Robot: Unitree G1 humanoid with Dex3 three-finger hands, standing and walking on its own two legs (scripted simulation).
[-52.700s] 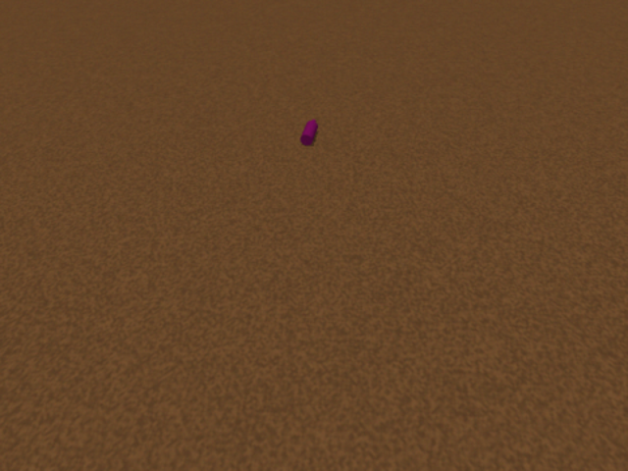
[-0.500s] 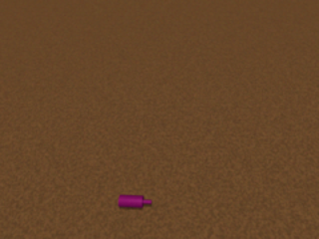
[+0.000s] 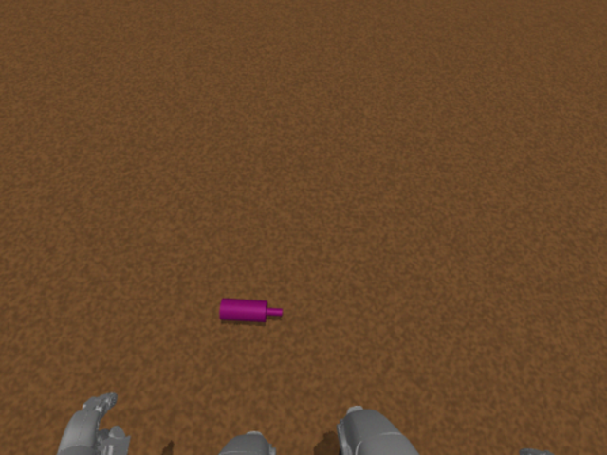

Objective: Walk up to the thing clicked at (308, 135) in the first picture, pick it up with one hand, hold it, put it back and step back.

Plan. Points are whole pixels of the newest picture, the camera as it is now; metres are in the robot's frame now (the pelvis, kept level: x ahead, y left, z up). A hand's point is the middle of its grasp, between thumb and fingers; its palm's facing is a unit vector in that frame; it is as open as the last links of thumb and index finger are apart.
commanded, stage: step back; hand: left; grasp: from above
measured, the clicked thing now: (252, 310) +0.54 +0.14 -0.72
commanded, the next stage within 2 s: none
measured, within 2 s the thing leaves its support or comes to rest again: neither
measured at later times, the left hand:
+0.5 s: hand out of the picture +0.00 +0.25 -0.13, palm faces -0.08 -0.91 -0.41, open 7.3 cm
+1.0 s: hand out of the picture -0.14 +0.28 -0.15, palm faces -0.08 -0.92 -0.38, open 7.4 cm
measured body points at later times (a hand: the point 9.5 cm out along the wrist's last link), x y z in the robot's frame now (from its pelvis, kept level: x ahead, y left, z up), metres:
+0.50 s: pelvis -0.10 +0.00 +0.00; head -0.06 -0.03 +0.45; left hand +0.00 +0.30 -0.10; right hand -0.01 -0.33 -0.12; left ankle -0.08 +0.12 -0.65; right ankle -0.11 -0.12 -0.72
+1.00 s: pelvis -0.25 +0.01 +0.00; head -0.19 +0.03 +0.45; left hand -0.13 +0.32 -0.12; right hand -0.14 -0.30 -0.10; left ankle -0.17 +0.12 -0.72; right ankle -0.31 -0.13 -0.66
